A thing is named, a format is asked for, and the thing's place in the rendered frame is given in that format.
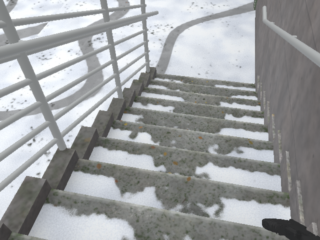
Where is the right robot hand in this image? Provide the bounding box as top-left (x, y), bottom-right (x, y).
top-left (262, 218), bottom-right (320, 240)

